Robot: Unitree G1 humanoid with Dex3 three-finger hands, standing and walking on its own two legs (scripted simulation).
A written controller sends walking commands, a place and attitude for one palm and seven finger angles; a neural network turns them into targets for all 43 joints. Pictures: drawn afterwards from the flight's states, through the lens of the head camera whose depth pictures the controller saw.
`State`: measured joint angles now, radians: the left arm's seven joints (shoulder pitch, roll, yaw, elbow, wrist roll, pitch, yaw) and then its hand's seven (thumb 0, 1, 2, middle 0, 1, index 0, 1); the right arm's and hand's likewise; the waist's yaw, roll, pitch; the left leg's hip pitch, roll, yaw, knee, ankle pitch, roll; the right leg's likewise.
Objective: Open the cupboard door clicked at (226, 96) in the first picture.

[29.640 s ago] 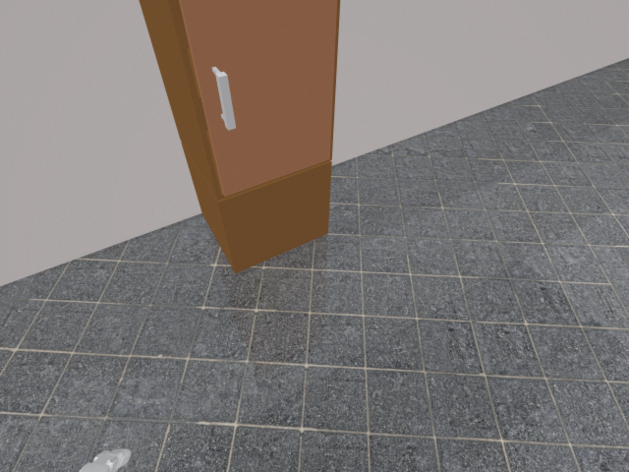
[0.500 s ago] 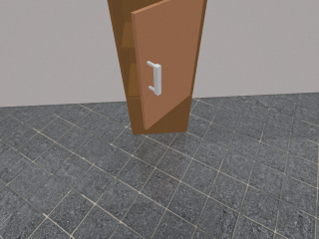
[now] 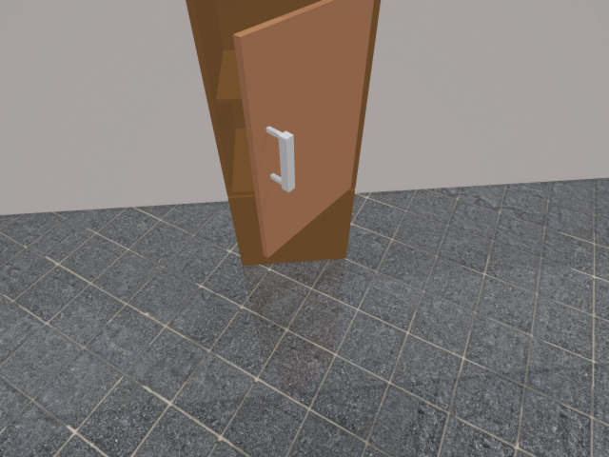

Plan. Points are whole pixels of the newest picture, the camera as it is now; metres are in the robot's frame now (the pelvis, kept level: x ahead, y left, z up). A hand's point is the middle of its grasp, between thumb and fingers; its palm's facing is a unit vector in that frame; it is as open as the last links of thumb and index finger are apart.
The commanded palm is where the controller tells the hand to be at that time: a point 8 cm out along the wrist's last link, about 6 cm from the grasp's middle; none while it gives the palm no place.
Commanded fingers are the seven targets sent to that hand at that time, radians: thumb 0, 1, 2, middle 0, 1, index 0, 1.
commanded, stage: look to check the result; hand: left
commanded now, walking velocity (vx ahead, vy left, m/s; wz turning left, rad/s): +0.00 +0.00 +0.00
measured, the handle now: (280, 159) +0.69 +0.09 -0.02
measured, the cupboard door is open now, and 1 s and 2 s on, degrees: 44 44 44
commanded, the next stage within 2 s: walk to a spot facing it in 0.58 s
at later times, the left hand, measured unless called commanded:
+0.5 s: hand out of the picture +0.06 +0.21 -0.16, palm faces +0.01 -0.96 -0.29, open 7.4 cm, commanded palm none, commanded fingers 0.00 0.90 0.90 -0.20 -0.30 -0.20 -0.30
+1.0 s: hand out of the picture +0.07 +0.18 -0.18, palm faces -0.08 -0.97 -0.25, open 7.4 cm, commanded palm none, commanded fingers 0.00 0.90 0.90 -0.20 -0.30 -0.20 -0.30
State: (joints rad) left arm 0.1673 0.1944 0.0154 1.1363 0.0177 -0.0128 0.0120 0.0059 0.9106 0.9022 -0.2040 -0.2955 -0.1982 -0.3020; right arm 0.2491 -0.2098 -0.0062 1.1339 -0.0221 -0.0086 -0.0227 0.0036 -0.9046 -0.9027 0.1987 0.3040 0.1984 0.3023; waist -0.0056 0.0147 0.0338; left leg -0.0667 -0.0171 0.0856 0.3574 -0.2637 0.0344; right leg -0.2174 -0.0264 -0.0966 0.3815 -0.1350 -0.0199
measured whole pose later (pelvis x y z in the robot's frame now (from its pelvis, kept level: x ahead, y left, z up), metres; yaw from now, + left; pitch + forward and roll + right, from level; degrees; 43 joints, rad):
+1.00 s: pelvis +0.01 -0.02 -0.01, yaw -6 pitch -1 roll +1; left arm 0.17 0.22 0.05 1.07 0.03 0.05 0.00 0.01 0.91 0.90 -0.20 -0.30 -0.20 -0.30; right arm 0.21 -0.20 -0.02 1.05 -0.03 0.03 -0.04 0.00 -0.90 -0.90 0.20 0.30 0.20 0.30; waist 0.01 -0.01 0.08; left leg -0.09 0.02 0.18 0.46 -0.35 0.01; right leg -0.33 0.02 -0.01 0.58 -0.24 -0.04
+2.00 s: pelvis +0.01 -0.05 -0.02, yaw -41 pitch +1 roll +0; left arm 0.16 0.28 0.08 0.90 0.02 0.05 -0.05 0.01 0.91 0.90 -0.20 -0.29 -0.19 -0.30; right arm 0.27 -0.23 -0.04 0.91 -0.03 0.02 -0.02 0.01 -0.90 -0.90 0.20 0.30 0.20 0.30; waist -0.01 0.01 0.10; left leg -0.23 0.16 0.17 0.60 -0.36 -0.07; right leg -0.33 -0.02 -0.06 0.63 -0.32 0.02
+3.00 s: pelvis +0.16 -0.32 -0.03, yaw -70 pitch +0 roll +2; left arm 0.05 0.18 0.05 0.92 0.01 -0.06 -0.03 0.01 0.91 0.90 -0.20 -0.29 -0.19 -0.30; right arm 0.49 -0.14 -0.01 1.14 -0.02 -0.01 -0.01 0.01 -0.90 -0.90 0.20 0.30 0.20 0.30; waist -0.06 -0.01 0.12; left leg -0.22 0.13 0.12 1.09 -0.48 -0.04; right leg -0.40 0.02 -0.13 0.68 -0.29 -0.12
